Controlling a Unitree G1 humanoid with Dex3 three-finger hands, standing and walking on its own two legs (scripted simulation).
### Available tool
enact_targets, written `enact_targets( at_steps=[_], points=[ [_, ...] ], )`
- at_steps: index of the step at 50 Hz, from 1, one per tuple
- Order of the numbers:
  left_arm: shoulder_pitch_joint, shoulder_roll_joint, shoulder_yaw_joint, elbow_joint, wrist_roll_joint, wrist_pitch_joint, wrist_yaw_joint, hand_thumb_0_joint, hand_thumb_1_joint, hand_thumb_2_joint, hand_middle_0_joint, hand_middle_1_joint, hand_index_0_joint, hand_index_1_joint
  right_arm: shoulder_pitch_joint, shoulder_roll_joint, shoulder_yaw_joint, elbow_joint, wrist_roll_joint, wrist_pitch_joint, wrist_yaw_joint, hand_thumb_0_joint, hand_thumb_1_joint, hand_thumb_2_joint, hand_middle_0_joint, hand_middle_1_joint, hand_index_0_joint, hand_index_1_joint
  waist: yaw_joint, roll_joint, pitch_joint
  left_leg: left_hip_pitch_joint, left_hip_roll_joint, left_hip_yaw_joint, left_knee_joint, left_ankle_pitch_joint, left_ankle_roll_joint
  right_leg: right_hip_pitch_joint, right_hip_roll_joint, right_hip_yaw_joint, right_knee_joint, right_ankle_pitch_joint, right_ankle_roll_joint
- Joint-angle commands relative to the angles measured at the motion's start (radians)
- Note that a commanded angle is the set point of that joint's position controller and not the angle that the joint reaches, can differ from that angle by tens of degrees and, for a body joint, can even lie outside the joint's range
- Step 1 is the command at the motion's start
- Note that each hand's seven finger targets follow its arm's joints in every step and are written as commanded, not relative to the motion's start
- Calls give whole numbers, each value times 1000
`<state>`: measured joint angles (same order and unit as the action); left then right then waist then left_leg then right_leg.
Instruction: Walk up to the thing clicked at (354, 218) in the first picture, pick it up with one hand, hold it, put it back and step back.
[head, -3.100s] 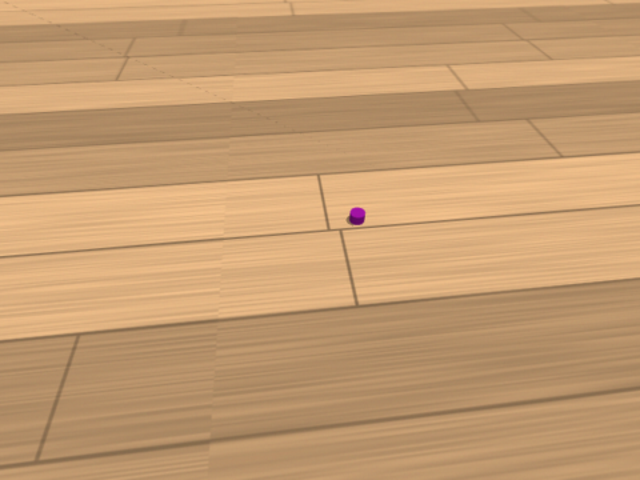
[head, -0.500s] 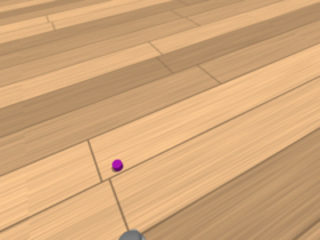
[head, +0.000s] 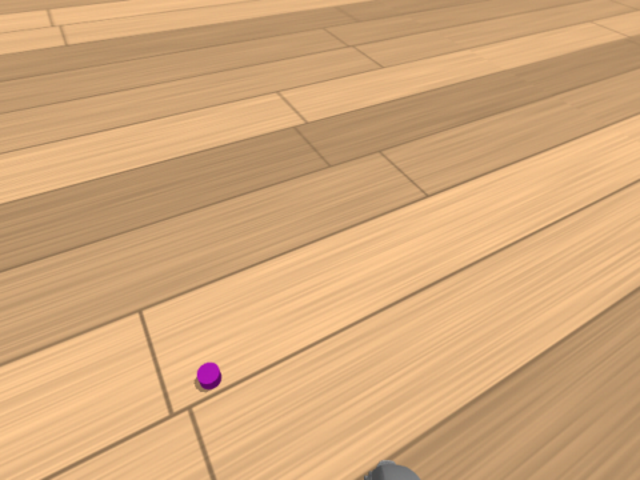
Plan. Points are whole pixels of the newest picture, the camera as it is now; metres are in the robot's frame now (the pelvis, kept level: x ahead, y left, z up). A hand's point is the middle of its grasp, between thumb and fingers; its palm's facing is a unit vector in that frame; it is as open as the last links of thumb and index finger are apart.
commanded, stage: walk up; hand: left
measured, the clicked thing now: (209, 375) +0.56 +0.32 -0.75
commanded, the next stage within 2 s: stand in 1.74 s
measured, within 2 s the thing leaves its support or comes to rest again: neither
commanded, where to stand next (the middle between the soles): +0.18 +0.00 m, yaw +1 degrees
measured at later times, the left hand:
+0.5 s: hand (141, 467) +0.18 +0.25 -0.14, palm faces -0.01 -0.92 -0.38, open 7.4 cm
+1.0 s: hand out of the picture +0.16 +0.26 -0.15, palm faces +0.03 -0.94 -0.34, open 7.3 cm
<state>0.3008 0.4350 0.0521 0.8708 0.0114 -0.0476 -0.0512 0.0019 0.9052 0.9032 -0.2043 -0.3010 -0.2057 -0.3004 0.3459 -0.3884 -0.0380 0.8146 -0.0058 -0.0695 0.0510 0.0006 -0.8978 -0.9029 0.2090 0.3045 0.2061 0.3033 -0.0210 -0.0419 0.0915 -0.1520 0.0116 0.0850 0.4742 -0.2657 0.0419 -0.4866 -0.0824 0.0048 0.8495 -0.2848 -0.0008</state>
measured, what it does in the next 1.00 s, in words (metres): walks ahead: right foot, then left foot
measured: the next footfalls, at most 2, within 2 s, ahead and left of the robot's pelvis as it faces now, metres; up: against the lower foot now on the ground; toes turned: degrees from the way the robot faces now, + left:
right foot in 0.14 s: +0.17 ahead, -0.13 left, +0.00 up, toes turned +0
left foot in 0.54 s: +0.20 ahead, +0.12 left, +0.00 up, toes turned +2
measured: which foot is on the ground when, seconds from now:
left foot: down 0.00-0.18, up 0.20-0.52, down 0.54-1.00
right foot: up 0.00-0.12, down 0.14-1.00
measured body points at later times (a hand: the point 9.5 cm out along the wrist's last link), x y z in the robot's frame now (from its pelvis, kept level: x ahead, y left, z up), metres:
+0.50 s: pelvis +0.11 -0.01 -0.01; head +0.13 -0.02 +0.44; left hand +0.18 +0.30 -0.12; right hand +0.15 -0.33 -0.14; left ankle +0.17 +0.13 -0.72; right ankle +0.15 -0.13 -0.74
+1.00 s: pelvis +0.12 +0.00 +0.00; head +0.12 +0.00 +0.45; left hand +0.16 +0.31 -0.13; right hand +0.26 -0.28 -0.12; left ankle +0.17 +0.12 -0.74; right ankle +0.13 -0.13 -0.74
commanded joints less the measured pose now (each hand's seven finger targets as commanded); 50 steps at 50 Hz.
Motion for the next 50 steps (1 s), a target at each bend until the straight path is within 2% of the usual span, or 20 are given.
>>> enact_targets(
  at_steps=[1,4,6,7,8,9,10,13,16,20,24,27,28,29,30,33,36,38,42,50],
  points=[
    [-39,145,50,-84,0,-28,7,0,900,900,-200,-300,-200,-300,24,-278,-92,-74,-1,-15,-17,0,-900,-900,200,300,200,300,-22,196,8,-42,212,-170,-172,220,172,31,10,-51,-158,78,-9],
    [-36,123,49,-72,4,-35,16,0,900,900,-200,-300,-200,-300,2,-265,-84,-80,3,-1,-20,0,-900,-900,200,300,200,300,2,171,-14,-69,217,-163,-70,356,154,148,53,-78,-240,102,-21],
    [57,133,55,-36,4,-46,32,0,900,900,-200,-300,-200,-300,-19,-222,-65,-91,14,6,-27,0,-900,-900,200,300,200,300,59,71,-86,-113,172,-124,102,372,103,353,69,-58,-357,195,-40],
    [100,178,69,-31,9,-53,40,0,900,900,-200,-300,-200,-300,5,-171,-44,-91,22,4,-29,0,-900,-900,200,300,200,300,88,-42,-150,-150,108,-73,267,303,62,464,17,15,-411,211,-71],
    [144,260,94,-45,13,-59,46,0,900,900,-200,-300,-200,-300,57,-128,-27,-107,24,0,-29,0,-900,-900,200,300,200,300,91,-232,-240,-292,20,-26,506,5,18,593,-215,355,-466,150,-148],
    [97,264,85,-69,2,-55,47,0,900,900,-200,-300,-200,-300,92,-149,-29,-71,11,17,-37,0,-900,-900,200,300,200,300,64,-170,-158,-394,-49,-98,556,-275,3,530,-324,532,-548,64,-199],
    [58,282,87,-73,-6,-45,46,0,900,900,-200,-300,-200,-300,79,-239,-57,-54,4,29,-48,0,-900,-900,200,300,200,300,69,-138,-131,-395,-18,-112,625,-334,14,471,-350,576,-547,-26,-270],
    [-16,215,67,-82,-15,-36,51,0,900,900,-200,-300,-200,-300,82,-243,-63,2,13,34,-44,0,-900,-900,200,300,200,300,33,-87,-31,-375,32,-183,593,-192,-4,312,-201,305,-594,-76,-169],
    [-67,201,55,-91,1,-35,50,0,900,900,-200,-300,-200,-300,91,-205,-53,37,4,41,-36,0,-900,-900,200,300,200,300,19,-129,-25,-304,9,-134,533,-99,-31,212,-137,158,-589,32,-189],
    [-94,157,45,-86,6,-18,52,0,900,900,-200,-300,-200,-300,46,-172,-42,67,-2,36,-44,0,-900,-900,200,300,200,300,25,-144,-59,-220,29,-92,309,-65,-62,207,-121,60,-526,203,-190],
    [-122,182,46,-73,-1,11,50,0,900,900,-200,-300,-200,-300,-9,-172,-41,86,-6,28,-55,0,-900,-900,200,300,200,300,30,-122,-91,-95,11,-43,166,52,-52,169,-147,69,-399,258,-185],
    [-141,135,21,-61,-17,35,50,0,900,900,-200,-300,-200,-300,-18,-216,-54,104,-20,14,-68,0,-900,-900,200,300,200,300,2,32,-88,-2,63,-148,-14,106,-7,65,-105,58,-275,127,-109],
    [-114,92,9,-58,-27,40,49,0,900,900,-200,-300,-200,-300,-64,-262,-56,88,-27,7,-71,0,-900,-900,200,300,200,300,36,181,-100,-39,223,-384,-117,135,43,69,-5,5,-176,8,-50],
    [-80,104,9,-27,-35,49,54,0,900,900,-200,-300,-200,-300,-132,-304,-53,68,-16,2,-69,0,-900,-900,200,300,200,300,58,224,-91,-119,313,-496,-159,83,137,128,66,-14,-135,-158,-32],
    [-85,143,22,16,-29,55,58,0,900,900,-200,-300,-200,-300,-182,-303,-53,73,-13,7,-66,0,-900,-900,200,300,200,300,52,228,-74,-218,327,-502,-163,28,178,213,42,15,-89,-210,-30],
    [-101,126,16,56,-25,43,49,0,900,900,-200,-300,-200,-300,-222,-231,-20,85,-11,11,-66,0,-900,-900,200,300,200,300,62,243,-97,-165,200,-297,-97,140,85,256,34,11,-269,-82,-35],
    [-118,136,7,99,-22,31,56,0,900,900,-200,-300,-200,-300,-228,-199,-10,111,7,14,-63,0,-900,-900,200,300,200,300,53,213,-178,-98,165,-234,-20,317,26,349,3,41,-352,172,-33],
    [-170,139,-5,107,-18,29,51,0,900,900,-200,-300,-200,-300,-223,-202,-7,126,10,19,-62,0,-900,-900,200,300,200,300,26,185,-183,-96,161,-245,-91,159,19,350,-8,49,-364,119,-31],
    [-182,125,-16,161,-19,31,42,0,900,900,-200,-300,-200,-300,-318,-207,-4,154,4,29,-59,0,-900,-900,200,300,200,300,38,131,-84,-133,154,-258,-179,-134,6,294,-11,53,-449,-16,-32],
    [-236,133,-13,212,-11,5,43,0,900,900,-200,-300,-200,-300,-324,-178,6,225,12,25,-48,0,-900,-900,200,300,200,300,14,-2,-115,41,110,-179,-133,128,-15,270,-63,98,-582,105,-26]
  ],
)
